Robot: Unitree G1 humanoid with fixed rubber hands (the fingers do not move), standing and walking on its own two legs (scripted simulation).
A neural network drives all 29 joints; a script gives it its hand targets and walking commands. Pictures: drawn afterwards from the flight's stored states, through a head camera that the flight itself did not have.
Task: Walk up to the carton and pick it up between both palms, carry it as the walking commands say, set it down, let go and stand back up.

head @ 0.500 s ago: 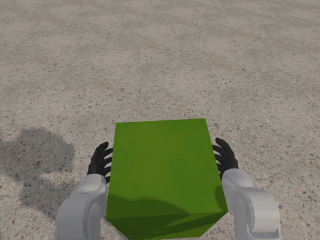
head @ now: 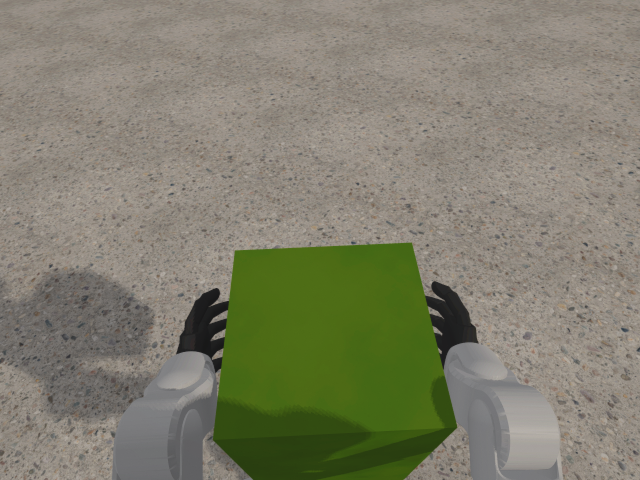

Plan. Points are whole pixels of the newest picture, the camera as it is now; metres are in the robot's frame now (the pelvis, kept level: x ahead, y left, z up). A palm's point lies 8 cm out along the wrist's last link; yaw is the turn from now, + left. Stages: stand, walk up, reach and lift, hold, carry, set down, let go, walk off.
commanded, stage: carry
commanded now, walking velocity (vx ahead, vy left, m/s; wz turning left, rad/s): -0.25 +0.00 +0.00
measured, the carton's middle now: (328, 380) +0.24 -0.01 +0.02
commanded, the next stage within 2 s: none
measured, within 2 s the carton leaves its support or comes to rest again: neither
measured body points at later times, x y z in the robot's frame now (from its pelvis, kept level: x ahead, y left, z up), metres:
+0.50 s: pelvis -0.17 +0.00 -0.01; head -0.18 +0.01 +0.44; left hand +0.08 +0.16 +0.08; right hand +0.09 -0.12 +0.08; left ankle -0.13 +0.12 -0.74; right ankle -0.20 -0.11 -0.69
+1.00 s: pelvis -0.36 -0.02 -0.01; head -0.36 -0.01 +0.44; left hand -0.12 +0.14 +0.07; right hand -0.10 -0.13 +0.08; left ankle -0.40 +0.09 -0.74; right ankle -0.24 -0.11 -0.73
